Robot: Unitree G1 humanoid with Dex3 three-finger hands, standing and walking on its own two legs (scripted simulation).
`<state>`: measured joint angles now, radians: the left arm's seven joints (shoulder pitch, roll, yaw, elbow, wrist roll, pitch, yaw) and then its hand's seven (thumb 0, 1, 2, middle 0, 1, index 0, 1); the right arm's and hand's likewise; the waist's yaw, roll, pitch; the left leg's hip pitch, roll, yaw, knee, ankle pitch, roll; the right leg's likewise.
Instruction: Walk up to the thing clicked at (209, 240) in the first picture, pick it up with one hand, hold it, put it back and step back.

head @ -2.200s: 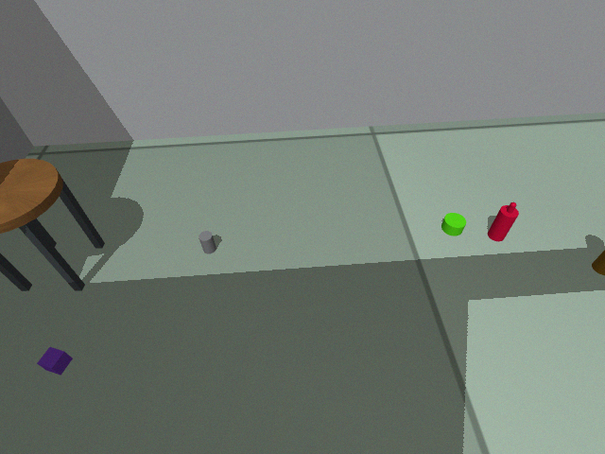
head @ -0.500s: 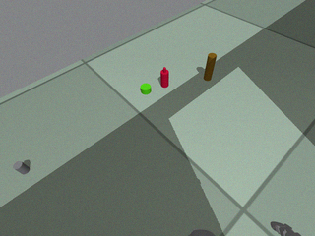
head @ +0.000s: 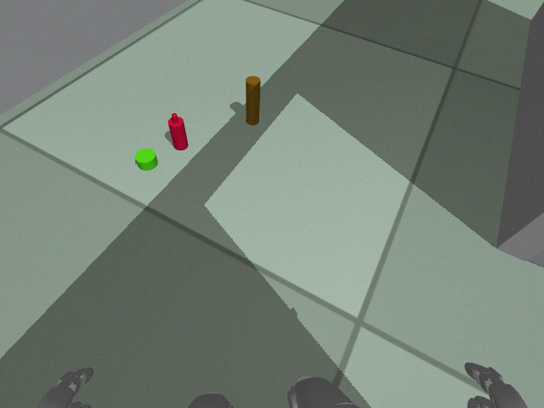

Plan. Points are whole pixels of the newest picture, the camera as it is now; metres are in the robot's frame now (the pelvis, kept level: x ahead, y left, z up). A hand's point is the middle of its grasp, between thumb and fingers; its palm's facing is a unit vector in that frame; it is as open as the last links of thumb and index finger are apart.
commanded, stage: walk up
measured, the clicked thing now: out of the picture +0.21 +1.06 -0.71
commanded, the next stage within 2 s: none
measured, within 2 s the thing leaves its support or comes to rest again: neither
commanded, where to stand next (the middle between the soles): +0.04 -0.05 m, yaw -36 degrees
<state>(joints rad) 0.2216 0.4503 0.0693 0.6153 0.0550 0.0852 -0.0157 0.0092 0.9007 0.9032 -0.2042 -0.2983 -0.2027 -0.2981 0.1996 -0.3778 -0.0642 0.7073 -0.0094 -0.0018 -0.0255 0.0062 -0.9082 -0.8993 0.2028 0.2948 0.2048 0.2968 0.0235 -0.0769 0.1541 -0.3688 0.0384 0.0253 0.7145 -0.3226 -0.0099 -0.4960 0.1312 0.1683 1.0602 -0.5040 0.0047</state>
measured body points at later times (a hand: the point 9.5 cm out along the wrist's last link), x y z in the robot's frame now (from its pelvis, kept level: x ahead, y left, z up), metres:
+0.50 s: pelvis -0.01 -0.05 +0.00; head +0.02 -0.09 +0.45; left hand +0.17 +0.22 -0.08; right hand -0.03 -0.38 -0.12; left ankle +0.04 +0.09 -0.66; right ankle -0.04 -0.16 -0.71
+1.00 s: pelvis -0.03 -0.02 +0.00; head +0.02 -0.02 +0.45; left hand +0.22 +0.21 -0.11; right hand -0.11 -0.34 -0.09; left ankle +0.06 +0.08 -0.71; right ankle -0.09 -0.14 -0.68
